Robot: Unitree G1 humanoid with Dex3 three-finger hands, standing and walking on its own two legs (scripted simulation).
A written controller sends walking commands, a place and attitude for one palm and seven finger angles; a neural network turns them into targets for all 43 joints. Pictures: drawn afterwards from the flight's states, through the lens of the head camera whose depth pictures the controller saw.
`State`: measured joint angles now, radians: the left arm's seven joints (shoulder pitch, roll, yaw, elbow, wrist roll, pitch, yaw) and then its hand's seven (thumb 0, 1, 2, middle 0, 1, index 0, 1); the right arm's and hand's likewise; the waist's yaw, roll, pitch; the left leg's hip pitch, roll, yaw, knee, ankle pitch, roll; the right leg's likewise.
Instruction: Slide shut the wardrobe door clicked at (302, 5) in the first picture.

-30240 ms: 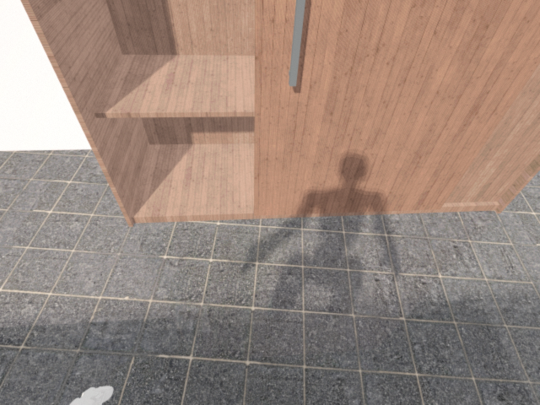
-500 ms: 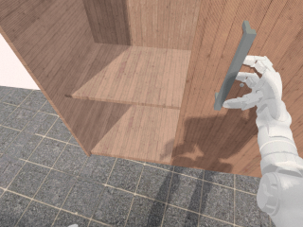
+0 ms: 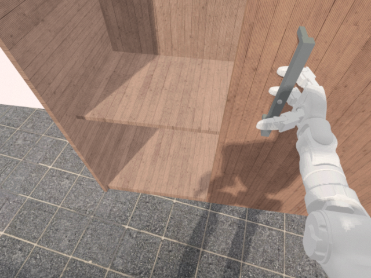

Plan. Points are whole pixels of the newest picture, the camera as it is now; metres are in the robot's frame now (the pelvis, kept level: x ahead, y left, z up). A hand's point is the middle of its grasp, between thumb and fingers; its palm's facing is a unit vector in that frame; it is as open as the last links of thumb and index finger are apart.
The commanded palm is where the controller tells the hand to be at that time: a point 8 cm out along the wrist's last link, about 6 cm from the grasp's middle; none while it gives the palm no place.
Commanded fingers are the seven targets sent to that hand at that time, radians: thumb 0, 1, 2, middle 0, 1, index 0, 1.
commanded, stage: slide the fingers in behind the handle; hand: right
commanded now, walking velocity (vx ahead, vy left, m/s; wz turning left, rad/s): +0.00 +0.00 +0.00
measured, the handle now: (280, 90) +0.52 -0.13 +0.13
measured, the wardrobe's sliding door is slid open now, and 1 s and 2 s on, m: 0.56 0.56 0.56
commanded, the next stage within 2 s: grip the handle and tug to test in 0.72 s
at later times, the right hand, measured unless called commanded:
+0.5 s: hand (270, 100) +0.47 -0.11 +0.13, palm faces -0.01 +1.00 +0.01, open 14.0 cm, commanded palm +0.45 -0.16 +0.13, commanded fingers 0.00 0.50 -0.30 0.30 1.20 0.30 1.20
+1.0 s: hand (271, 102) +0.47 -0.11 +0.14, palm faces -0.01 +1.00 +0.00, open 13.3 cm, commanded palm +0.44 -0.15 +0.13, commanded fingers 0.00 0.03 -0.50 0.35 1.27 0.35 1.27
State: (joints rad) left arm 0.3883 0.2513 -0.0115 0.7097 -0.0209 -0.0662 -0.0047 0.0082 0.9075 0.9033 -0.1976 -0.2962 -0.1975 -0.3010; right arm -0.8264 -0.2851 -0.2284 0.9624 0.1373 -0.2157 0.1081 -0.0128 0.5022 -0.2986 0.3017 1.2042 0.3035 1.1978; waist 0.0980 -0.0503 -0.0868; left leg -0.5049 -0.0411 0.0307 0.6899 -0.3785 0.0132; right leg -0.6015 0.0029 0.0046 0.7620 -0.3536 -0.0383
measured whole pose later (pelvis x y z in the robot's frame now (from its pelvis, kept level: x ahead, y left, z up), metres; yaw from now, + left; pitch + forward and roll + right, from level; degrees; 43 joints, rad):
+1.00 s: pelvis +0.00 +0.02 +0.00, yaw +0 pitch +10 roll +2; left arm 0.36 0.26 -0.01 0.70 -0.03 -0.06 0.00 0.01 0.91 0.90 -0.20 -0.30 -0.20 -0.30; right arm -0.81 -0.27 -0.23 0.98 0.13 -0.24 0.08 -0.01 0.39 -0.35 0.31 1.21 0.31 1.21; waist 0.10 -0.05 -0.08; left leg -0.48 -0.05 0.03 0.67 -0.37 0.03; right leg -0.56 -0.01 0.01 0.73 -0.33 -0.02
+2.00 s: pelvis +0.00 +0.01 +0.00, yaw +1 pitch +10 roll +1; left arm 0.36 0.25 0.00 0.68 -0.02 -0.06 -0.01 0.01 0.91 0.90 -0.20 -0.30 -0.20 -0.30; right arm -0.77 -0.26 -0.23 0.91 0.14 -0.21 0.06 0.01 -0.79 -0.83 0.41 1.40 0.40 1.40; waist 0.09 -0.05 -0.09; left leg -0.48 -0.05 0.02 0.67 -0.37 0.03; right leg -0.56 -0.01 0.00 0.72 -0.35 -0.02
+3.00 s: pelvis +0.00 +0.00 +0.00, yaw -3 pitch +10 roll +2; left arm 0.38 0.23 0.01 0.77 0.00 -0.13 -0.04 0.01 0.91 0.90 -0.20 -0.30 -0.20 -0.30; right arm -0.80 -0.17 -0.04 0.85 0.15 -0.17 -0.11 0.01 -0.80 -0.82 0.32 1.40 0.26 1.40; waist 0.04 -0.06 -0.08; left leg -0.46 -0.02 0.07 0.67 -0.39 0.02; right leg -0.57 0.03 0.05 0.74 -0.34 -0.03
